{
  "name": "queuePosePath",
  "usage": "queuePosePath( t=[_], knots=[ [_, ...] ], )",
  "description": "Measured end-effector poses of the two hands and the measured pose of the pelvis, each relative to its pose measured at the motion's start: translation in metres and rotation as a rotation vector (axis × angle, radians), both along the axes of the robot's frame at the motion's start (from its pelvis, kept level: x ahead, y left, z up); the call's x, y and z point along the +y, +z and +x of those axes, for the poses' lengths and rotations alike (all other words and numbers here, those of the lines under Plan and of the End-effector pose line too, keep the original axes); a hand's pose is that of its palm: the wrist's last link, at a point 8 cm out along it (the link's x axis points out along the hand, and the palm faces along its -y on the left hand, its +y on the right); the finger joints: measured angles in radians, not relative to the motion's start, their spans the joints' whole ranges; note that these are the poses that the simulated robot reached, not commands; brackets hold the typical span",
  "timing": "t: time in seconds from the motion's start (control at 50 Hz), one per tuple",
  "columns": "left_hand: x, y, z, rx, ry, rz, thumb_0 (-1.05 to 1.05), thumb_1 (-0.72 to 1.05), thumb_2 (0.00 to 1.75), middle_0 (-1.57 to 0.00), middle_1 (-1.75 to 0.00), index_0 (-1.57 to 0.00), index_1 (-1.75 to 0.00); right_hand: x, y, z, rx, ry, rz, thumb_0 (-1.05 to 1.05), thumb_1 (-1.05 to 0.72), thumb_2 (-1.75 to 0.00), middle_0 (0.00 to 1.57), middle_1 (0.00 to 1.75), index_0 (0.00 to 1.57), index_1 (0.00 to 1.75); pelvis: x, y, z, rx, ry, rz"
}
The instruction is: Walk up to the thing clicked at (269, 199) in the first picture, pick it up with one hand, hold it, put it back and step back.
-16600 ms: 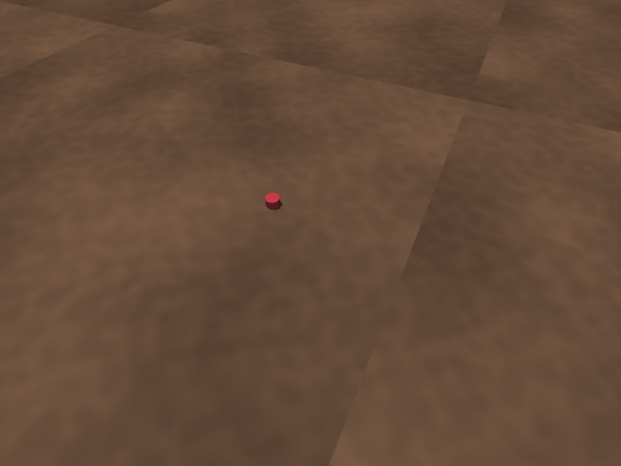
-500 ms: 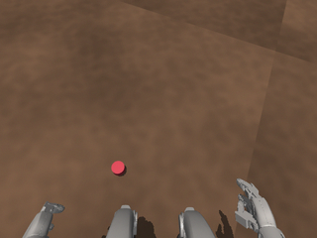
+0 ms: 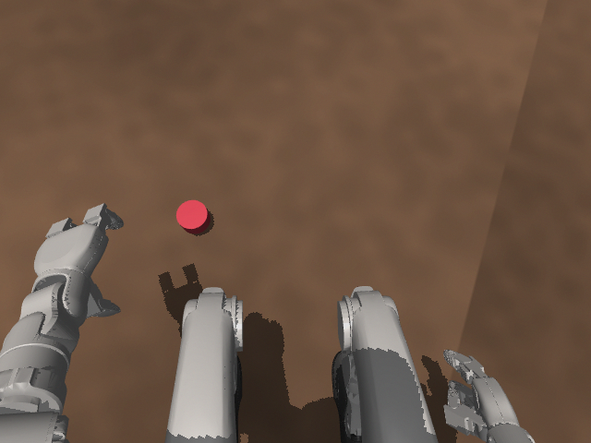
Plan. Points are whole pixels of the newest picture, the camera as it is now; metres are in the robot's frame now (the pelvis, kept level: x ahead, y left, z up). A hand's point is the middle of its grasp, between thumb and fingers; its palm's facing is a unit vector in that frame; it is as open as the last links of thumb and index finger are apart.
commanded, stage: rise first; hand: left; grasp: from above
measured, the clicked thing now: (193, 217) +0.52 +0.23 -0.42
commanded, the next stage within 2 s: approach in 1.34 s
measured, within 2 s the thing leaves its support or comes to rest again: neither
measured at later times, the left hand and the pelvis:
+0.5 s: hand (129, 243) +0.41 +0.30 -0.24, palm faces -0.47 -0.04 -0.88, open 14.1 cm; pelvis -0.01 +0.01 -0.08, yaw -3 degrees
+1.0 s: hand (147, 232) +0.45 +0.28 -0.28, palm faces -0.46 -0.04 -0.89, open 13.9 cm; pelvis +0.00 +0.01 -0.11, yaw -4 degrees
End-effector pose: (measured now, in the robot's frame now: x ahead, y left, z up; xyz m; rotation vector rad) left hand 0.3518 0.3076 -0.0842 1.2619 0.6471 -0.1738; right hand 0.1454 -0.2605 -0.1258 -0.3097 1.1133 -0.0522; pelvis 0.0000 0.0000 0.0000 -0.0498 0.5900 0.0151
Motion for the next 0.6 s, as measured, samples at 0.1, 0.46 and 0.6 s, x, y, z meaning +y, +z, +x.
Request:
queuePosePath(
  t=[0.1, 0.46, 0.6],
  knots=[
    [-0.004, -0.028, 0.016, -0.017, -0.096, 0.046, 0.0, -0.51, 1.01, -0.11, -1.02, -0.11, -1.03, -0.007, -0.026, -0.04, 0.088, -0.037, -0.026, 0.01, -0.89, -0.9, 0.2, 0.3, 0.2, 0.3, 0.0, -0.029, -0.01, -0.013, -0.004, -0.008],
    [-0.009, -0.09, 0.066, -0.058, -0.279, 0.158, 0.0, -0.53, 1.03, -0.11, -0.94, -0.1, -0.96, -0.007, -0.055, -0.084, 0.24, -0.065, -0.097, 0.01, -0.9, -0.9, 0.2, 0.3, 0.2, 0.3, 0.01, -0.078, -0.01, -0.01, -0.01, -0.05],
    [-0.011, -0.108, 0.077, -0.058, -0.313, 0.166, 0.0, -0.5, 1.0, -0.14, -0.9, -0.13, -0.92, 0.0, -0.065, -0.078, 0.253, -0.048, -0.091, 0.0, -0.9, -0.9, 0.2, 0.3, 0.2, 0.3, 0.013, -0.088, -0.005, 0.001, -0.015, -0.059]
  ],
)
